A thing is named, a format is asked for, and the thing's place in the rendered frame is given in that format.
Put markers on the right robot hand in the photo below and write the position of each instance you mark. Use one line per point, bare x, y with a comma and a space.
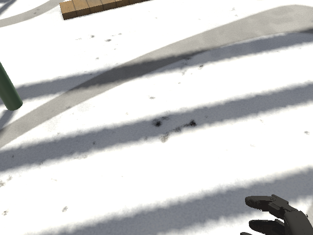
295, 221

